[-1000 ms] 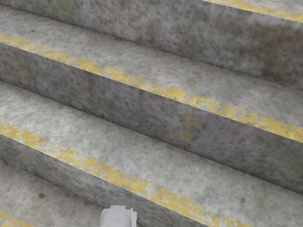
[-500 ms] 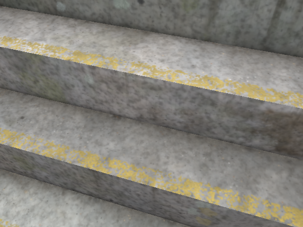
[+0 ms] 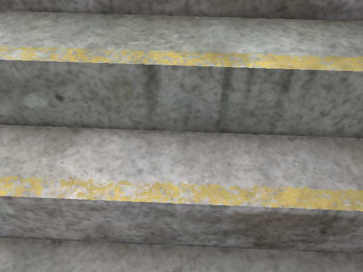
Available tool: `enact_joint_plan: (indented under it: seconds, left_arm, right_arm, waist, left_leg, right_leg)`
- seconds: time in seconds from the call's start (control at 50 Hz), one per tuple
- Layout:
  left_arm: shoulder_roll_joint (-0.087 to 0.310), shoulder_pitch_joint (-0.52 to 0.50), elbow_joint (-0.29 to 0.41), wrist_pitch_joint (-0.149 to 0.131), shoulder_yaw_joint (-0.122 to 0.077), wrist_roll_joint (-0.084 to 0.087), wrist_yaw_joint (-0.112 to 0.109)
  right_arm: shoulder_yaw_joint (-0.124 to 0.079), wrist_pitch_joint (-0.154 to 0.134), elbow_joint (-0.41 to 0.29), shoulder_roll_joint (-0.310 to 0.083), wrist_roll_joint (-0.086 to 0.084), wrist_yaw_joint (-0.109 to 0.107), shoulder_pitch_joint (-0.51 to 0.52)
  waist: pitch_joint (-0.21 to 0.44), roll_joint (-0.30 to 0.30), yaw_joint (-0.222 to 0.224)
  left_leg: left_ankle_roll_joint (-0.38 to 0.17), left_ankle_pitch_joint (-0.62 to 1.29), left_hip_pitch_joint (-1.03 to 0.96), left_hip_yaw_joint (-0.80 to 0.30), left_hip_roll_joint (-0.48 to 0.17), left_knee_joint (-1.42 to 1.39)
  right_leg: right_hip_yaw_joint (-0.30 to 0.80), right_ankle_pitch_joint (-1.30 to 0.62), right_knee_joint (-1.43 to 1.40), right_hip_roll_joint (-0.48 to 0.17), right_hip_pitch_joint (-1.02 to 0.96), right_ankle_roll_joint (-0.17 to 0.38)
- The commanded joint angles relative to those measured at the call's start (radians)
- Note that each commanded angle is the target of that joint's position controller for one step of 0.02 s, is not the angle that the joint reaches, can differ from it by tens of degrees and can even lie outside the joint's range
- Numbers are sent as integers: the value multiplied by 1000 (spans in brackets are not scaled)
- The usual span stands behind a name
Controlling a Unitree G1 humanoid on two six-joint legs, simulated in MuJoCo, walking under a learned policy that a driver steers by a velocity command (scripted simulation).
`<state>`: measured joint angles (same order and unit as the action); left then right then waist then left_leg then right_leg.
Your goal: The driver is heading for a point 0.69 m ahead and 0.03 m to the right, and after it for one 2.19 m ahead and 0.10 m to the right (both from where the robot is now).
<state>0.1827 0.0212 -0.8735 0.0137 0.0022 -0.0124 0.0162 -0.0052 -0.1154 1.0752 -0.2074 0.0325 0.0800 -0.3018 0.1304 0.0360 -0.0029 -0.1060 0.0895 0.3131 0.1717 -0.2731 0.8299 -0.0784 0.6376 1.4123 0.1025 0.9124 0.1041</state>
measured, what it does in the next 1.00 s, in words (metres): climbs: left foot 0.22 m higher, then right foot 0.21 m higher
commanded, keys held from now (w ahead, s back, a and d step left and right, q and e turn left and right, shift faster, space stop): w+e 0.38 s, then w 0.40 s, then w+q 0.22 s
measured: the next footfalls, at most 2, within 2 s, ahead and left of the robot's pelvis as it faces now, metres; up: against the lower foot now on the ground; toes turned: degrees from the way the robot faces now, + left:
left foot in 0.40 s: +0.36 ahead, +0.08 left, +0.22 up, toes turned -10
right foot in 0.90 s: +0.56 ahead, -0.28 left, +0.43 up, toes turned -22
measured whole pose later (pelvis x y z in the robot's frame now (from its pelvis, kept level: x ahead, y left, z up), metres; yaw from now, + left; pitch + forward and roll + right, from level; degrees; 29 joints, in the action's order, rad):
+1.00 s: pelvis +0.46 -0.13 +0.44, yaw -15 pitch +7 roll -3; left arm 0.09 -0.09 -0.78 -0.04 0.03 -0.02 -0.02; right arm -0.07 -0.13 1.07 -0.14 0.00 0.04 -0.39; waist 0.09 0.05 -0.02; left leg -0.11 0.09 0.46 -0.09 -0.06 1.27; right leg -0.14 0.50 1.32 -0.06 0.95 0.05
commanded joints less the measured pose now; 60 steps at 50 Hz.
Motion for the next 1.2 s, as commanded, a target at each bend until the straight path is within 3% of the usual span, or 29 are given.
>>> enact_joint_plan:
  seconds: [0.02, 0.08, 0.1, 0.12, 0.26, 0.3, 0.34, 0.4, 0.42, 0.44, 0.46, 0.48, 0.54, 0.56, 0.66, 0.76, 0.8, 0.82, 0.84, 0.86, 0.9, 0.92, 0.94, 0.96, 1.04, 1.06, 1.08, 1.14, 1.2]
  left_arm:
    - [193, 198, -46, -4, -79, -32, -58]
    - [22, 188, -103, -75, -50, -29, -39]
    - [34, 191, -104, -94, -56, -16, -27]
    - [46, 254, -157, -69, -26, -41, 32]
    - [2, 516, -279, -68, -9, -134, 81]
    - [61, 460, -237, -92, -27, -86, 78]
    - [90, 487, -261, -69, -20, -18, 119]
    - [227, 408, -207, -148, -76, 38, 148]
    - [143, 537, -261, -152, -68, -45, 173]
    - [83, 569, -271, -132, -52, -88, 205]
    - [139, 308, -90, -179, -110, 35, 52]
    - [71, 202, -34, -191, -92, -31, 14]
    - [-192, 175, 150, -130, -13, -41, -18]
    - [-16, 249, -22, -51, -16, 48, 79]
    - [-45, 86, 66, -43, 10, -2, 88]
    - [-78, -215, 180, -14, 61, 6, 58]
    - [9, -414, 284, 19, 49, -6, 31]
    - [-84, -363, 365, -29, 76, 13, -14]
    - [-151, -309, 318, -33, 110, 58, -34]
    - [-86, -542, 370, 49, 99, -4, 64]
    - [69, -113, 223, 63, 40, -28, 82]
    - [87, 210, 106, 52, 30, -63, 68]
    - [177, 493, 47, -28, -47, -58, -50]
    - [203, 397, 9, -47, -69, -26, -101]
    - [-40, 122, -125, -115, -41, -16, -92]
    - [-84, 137, -152, -114, -28, -23, -86]
    - [-129, 89, -104, -77, 15, -63, 49]
    - [-67, 98, -149, -94, 8, -28, 104]
    - [-74, 154, -225, -81, 21, -115, 72]
  right_arm:
    - [11, -9, -275, 76, 27, -32, 277]
    - [46, -23, -400, 143, 69, -51, 268]
    - [38, -24, -416, 109, 65, -59, 260]
    - [23, 43, -330, -4, -32, -33, 220]
    - [77, 71, -427, 72, 15, -12, 490]
    - [57, 100, -491, 16, -3, -38, 626]
    - [71, 180, -592, 57, -3, -20, 853]
    - [13, 193, -462, -63, -6, -11, 472]
    - [2, 198, -366, -65, -3, -16, 238]
    - [-11, 207, -287, -91, -6, -32, 57]
    - [-71, 144, -168, -160, -7, -124, -172]
    - [-64, 115, -106, -100, -51, -149, -12]
    - [-31, 77, 37, 93, -5, -159, 105]
    - [39, 83, -74, 235, 43, -56, 238]
    - [-12, 61, -61, 15, 63, -30, 153]
    - [28, 28, 101, 113, 116, -14, -207]
    - [19, 7, 71, 62, 95, 12, -160]
    - [-21, -51, 23, -3, -84, -90, -145]
    - [-22, -64, 36, -23, -119, -134, -141]
    - [15, -31, 102, -71, -25, 29, -242]
    - [-65, -38, 27, -213, -39, 92, -117]
    - [-81, -32, 30, -190, 24, 82, -177]
    - [-81, -84, -17, -114, -130, -15, -265]
    - [-104, -65, -53, -99, -90, -56, -100]
    - [-27, 20, -355, 205, 48, -83, 191]
    - [-16, 25, -370, 206, 32, -79, 170]
    - [-10, 102, -182, 135, -84, 1, -13]
    - [-31, 122, -230, 73, -48, 5, 14]
    - [9, 95, -266, 99, -68, 12, 152]
  waist:
    - [5, -133, 73]
    - [-130, -138, -12]
    - [-123, -109, -22]
    - [-117, -93, -39]
    - [-30, 55, -25]
    - [-6, -67, -8]
    - [-4, -130, -22]
    - [187, -229, -147]
    - [396, -65, -127]
    - [441, 73, -168]
    - [340, 233, -243]
    - [175, 232, -139]
    - [-190, -50, 45]
    - [-142, -133, -30]
    - [-8, 15, 39]
    - [-93, -34, -31]
    - [-29, -5, -20]
    - [-265, 10, -20]
    - [-228, 83, -16]
    - [79, 165, 65]
    - [245, 198, 172]
    - [524, 59, 175]
    - [548, -77, 198]
    - [393, -255, 188]
    - [-52, -123, -61]
    - [-81, -65, -88]
    - [-94, -91, -22]
    - [-56, -67, -70]
    - [-31, -38, -83]
  left_leg:
    - [2, -127, 557, -239, 289, 1052]
    - [-40, -115, 768, -261, 295, 1261]
    - [-33, -126, 819, -253, 301, 1324]
    - [-110, -115, 942, -467, 343, 1184]
    - [-145, -192, 1206, -200, 272, 1329]
    - [-88, -224, 994, -110, 225, 1092]
    - [5, -606, 480, 22, 303, 730]
    - [17, -496, 424, 38, 428, 322]
    - [-96, -273, 107, -182, 363, 284]
    - [-195, -497, -144, -529, 246, -13]
    - [-241, -1119, -262, -853, 87, -190]
    - [-218, -1150, -29, -987, 38, -319]
    - [-43, -877, 218, -596, 70, -297]
    - [-109, -548, 137, -523, 82, -334]
    - [-151, -360, 172, -299, 89, -575]
    - [-96, -350, -210, -268, 24, -611]
    - [-61, -194, 57, -168, 87, -715]
    - [-107, -252, 262, -189, 63, -1006]
    - [-131, -159, 367, -189, 52, -1058]
    - [-213, 730, 286, -222, -15, -842]
    - [-179, 1551, -367, -141, -34, -478]
    - [-124, 1402, -152, -210, 22, -126]
    - [-55, 777, 45, -166, 175, 231]
    - [-46, 22, 245, -196, 323, 731]
    - [-88, 142, 694, -354, 315, 1295]
    - [-91, 82, 749, -348, 335, 1369]
    - [-227, 91, 890, -479, 294, 1395]
    - [-261, -185, 1008, -378, 310, 1571]
    - [-272, -175, 1179, -319, 281, 1607]
  right_leg:
    - [782, 222, -913, -160, -468, 186]
    - [606, -70, -826, -97, -412, 142]
    - [626, -102, -872, -116, -458, 139]
    - [609, -521, -822, -148, -409, 129]
    - [486, -447, -979, -151, -545, 138]
    - [440, -521, -1100, -126, -350, 162]
    - [505, -958, -1399, -252, -56, 292]
    - [388, -2586, -992, -345, -745, 268]
    - [357, -2628, -710, -302, -685, 236]
    - [372, -2187, -518, -217, -441, 223]
    - [209, -1225, -71, 25, -279, 63]
    - [239, -724, 409, 30, -103, 40]
    - [333, -615, 710, 25, 197, 89]
    - [488, -642, 610, -5, 386, 201]
    - [189, -546, 688, -75, 332, 177]
    - [202, -461, 859, -160, 856, 267]
    - [46, -499, 456, -258, 496, 236]
    - [-134, -374, 252, -213, 148, 75]
    - [-104, -283, 21, -248, -186, 72]
    - [-154, -57, 182, -51, -228, 26]
    - [-73, -208, -234, -13, -99, 81]
    - [175, -764, -284, -135, -585, 185]
    - [618, -274, -522, -362, -916, 208]
    - [978, -125, -901, -452, -736, 262]
    - [480, -3, -862, -395, -417, 50]
    - [404, -88, -889, -389, -421, 32]
    - [369, -449, -1006, -429, -406, 77]
    - [208, -534, -1090, -434, -498, 162]
    - [22, -466, -1146, -366, -557, 96]
Keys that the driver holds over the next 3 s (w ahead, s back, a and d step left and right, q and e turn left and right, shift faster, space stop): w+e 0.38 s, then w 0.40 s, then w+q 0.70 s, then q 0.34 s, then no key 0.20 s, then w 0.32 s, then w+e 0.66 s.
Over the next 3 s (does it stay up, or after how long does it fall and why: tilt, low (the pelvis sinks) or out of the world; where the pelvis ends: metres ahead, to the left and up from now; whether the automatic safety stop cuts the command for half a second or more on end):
stays up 1.19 0.05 1.09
